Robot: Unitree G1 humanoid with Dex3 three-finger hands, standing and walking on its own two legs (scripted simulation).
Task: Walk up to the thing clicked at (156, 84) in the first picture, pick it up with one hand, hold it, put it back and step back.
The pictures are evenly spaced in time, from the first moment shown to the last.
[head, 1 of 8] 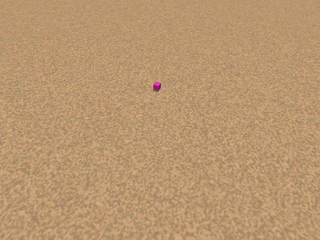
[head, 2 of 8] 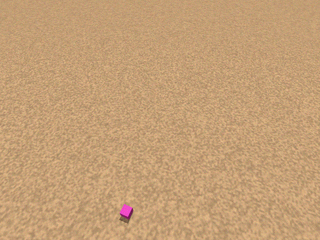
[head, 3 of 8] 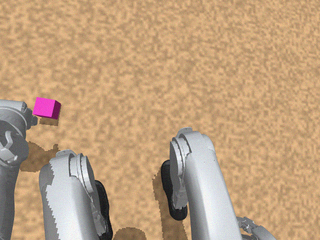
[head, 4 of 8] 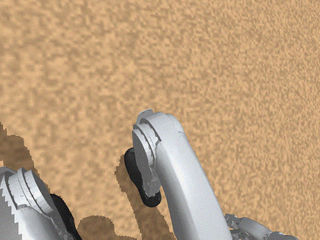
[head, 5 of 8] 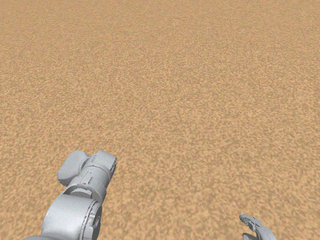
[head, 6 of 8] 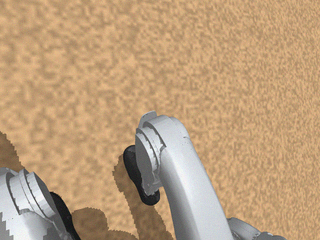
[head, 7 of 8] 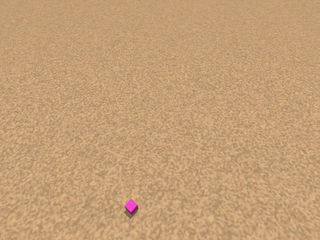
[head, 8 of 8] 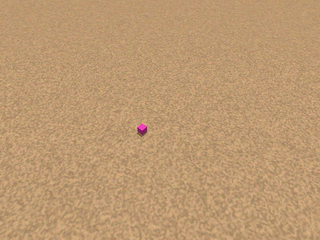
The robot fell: no
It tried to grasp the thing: yes
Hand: left
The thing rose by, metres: 0.66
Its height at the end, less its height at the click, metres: +0.00
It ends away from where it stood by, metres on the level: 0.01
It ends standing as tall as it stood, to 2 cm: yes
